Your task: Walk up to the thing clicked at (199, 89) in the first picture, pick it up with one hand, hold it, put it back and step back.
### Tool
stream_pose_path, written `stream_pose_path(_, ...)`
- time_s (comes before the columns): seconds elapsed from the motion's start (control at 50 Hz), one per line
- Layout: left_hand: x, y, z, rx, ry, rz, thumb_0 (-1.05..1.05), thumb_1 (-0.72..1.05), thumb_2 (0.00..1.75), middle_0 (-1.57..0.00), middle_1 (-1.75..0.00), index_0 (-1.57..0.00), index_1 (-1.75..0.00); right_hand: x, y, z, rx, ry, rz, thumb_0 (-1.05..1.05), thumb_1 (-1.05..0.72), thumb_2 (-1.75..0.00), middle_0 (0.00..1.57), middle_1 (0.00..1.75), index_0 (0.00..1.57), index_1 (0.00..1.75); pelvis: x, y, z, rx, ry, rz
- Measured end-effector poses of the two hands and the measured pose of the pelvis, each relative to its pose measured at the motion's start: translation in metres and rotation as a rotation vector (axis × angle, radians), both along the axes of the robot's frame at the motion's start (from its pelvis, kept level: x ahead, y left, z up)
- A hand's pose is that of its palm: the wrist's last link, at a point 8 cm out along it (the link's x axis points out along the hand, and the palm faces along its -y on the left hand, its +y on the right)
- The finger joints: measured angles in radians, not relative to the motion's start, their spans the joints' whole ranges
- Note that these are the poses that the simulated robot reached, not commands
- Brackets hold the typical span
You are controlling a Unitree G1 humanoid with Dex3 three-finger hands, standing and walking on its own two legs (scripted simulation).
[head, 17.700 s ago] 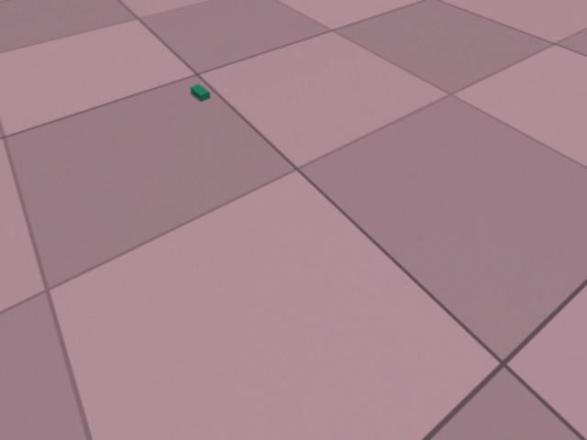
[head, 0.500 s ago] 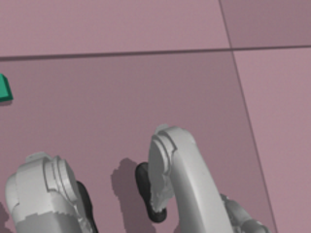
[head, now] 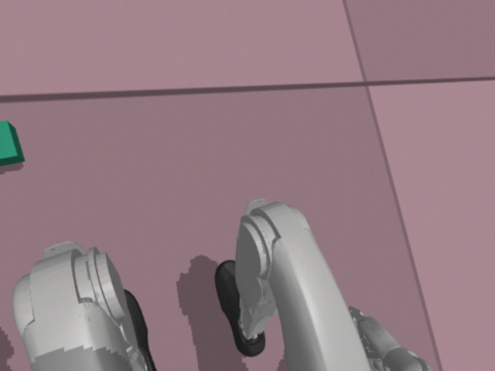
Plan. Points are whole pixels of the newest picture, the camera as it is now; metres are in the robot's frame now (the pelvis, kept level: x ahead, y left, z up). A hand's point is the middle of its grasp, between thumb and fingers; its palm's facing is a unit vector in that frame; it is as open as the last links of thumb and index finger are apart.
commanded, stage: rise first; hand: left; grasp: from above
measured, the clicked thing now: out of the picture +0.48 +0.37 -0.29
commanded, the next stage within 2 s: none
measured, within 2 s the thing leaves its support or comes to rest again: neither
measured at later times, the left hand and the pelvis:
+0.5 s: hand out of the picture +0.43 +0.39 -0.17, palm faces -0.44 -0.13 -0.89, open 14.2 cm; pelvis +0.00 +0.00 +0.00, yaw +0 degrees
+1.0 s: hand out of the picture +0.43 +0.39 -0.17, palm faces -0.46 -0.12 -0.88, open 14.1 cm; pelvis +0.00 +0.00 +0.01, yaw +0 degrees
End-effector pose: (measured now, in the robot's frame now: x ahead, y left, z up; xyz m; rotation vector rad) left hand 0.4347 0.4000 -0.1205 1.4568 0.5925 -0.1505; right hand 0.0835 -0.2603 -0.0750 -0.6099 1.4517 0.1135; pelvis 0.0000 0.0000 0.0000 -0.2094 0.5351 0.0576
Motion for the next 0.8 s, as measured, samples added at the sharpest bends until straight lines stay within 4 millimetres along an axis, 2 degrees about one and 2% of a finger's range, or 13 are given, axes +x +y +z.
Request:
stream_pose_path(0.24,0.005,-0.001,0.004,0.006,0.006,-0.009,0.0,-0.54,1.01,-0.1,-1.01,-0.09,-1.01,-0.003,0.002,0.001,0.004,0.015,-0.016,0.0,-0.91,-0.9,0.2,0.3,0.2,0.3,0.001,0.001,0.003,-0.004,0.011,0.002)
stream_pose_path(0.62,-0.001,-0.001,0.006,-0.001,0.014,-0.019,0.0,-0.55,1.02,-0.1,-1.0,-0.09,-1.0,-0.001,0.003,0.004,-0.001,-0.011,-0.015,0.0,-0.91,-0.9,0.2,0.3,0.2,0.3,-0.002,0.002,0.004,-0.003,0.003,0.005)
stream_pose_path(0.8,0.006,0.002,0.012,0.012,-0.006,-0.013,0.0,-0.54,1.02,-0.11,-0.98,-0.09,-0.99,-0.004,0.003,0.004,-0.002,-0.001,-0.016,0.0,-0.91,-0.89,0.2,0.3,0.2,0.3,-0.001,0.002,0.003,-0.003,0.007,0.007)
